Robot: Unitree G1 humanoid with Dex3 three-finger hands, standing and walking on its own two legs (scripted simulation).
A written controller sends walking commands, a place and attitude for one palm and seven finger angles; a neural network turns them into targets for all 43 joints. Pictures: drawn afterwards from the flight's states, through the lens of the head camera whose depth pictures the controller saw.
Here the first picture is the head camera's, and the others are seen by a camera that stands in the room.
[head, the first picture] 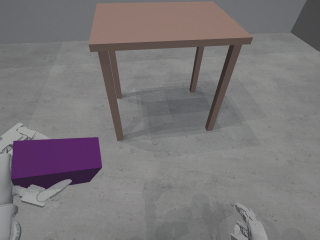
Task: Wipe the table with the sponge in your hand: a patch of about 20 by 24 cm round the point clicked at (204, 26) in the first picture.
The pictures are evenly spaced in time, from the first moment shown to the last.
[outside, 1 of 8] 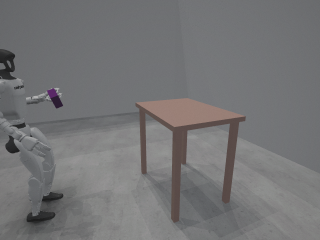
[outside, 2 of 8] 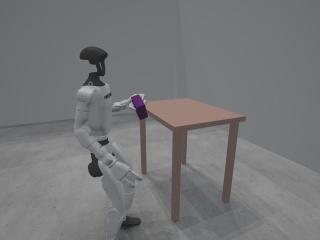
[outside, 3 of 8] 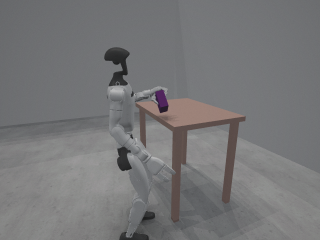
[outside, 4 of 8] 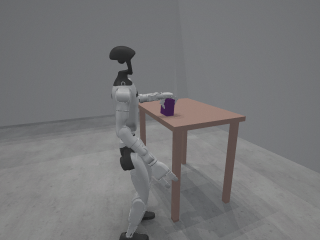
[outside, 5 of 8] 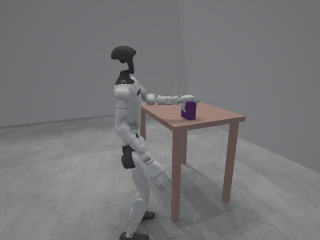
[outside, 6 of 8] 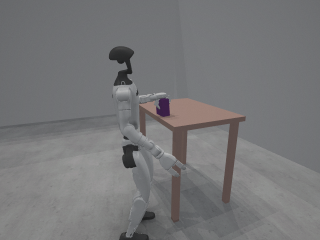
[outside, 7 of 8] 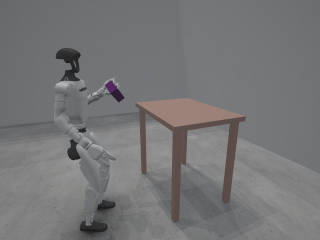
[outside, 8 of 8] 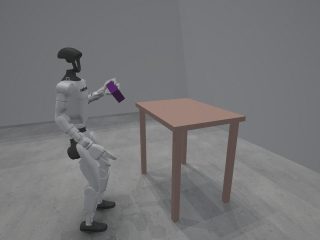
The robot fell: no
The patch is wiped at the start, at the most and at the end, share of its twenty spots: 0.00 0.90 0.90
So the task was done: yes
